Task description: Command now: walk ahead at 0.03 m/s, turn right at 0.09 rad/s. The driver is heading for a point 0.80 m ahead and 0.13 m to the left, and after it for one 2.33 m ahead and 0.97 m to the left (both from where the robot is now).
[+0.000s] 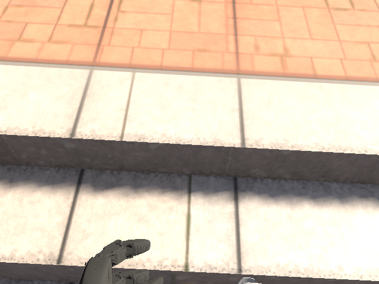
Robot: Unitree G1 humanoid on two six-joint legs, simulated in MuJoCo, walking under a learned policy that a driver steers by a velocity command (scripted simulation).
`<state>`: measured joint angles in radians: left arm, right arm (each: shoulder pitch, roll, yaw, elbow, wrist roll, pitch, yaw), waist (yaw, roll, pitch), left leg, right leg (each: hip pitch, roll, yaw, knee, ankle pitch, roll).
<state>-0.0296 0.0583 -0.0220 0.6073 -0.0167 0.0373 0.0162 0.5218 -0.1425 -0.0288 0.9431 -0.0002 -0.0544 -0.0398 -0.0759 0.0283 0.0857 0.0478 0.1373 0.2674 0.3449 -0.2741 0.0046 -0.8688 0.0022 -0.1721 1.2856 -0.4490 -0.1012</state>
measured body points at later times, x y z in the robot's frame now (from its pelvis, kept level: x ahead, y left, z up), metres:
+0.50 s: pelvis +0.13 +0.03 +0.12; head +0.12 +0.05 +0.57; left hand +0.14 +0.27 -0.04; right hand +0.25 -0.18 +0.01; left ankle +0.18 +0.14 -0.57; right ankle +0.13 -0.09 -0.60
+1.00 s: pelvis +0.36 +0.06 +0.15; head +0.39 +0.08 +0.60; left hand +0.63 +0.18 +0.09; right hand +0.24 -0.12 +0.02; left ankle +0.18 +0.14 -0.58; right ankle +0.51 +0.00 -0.44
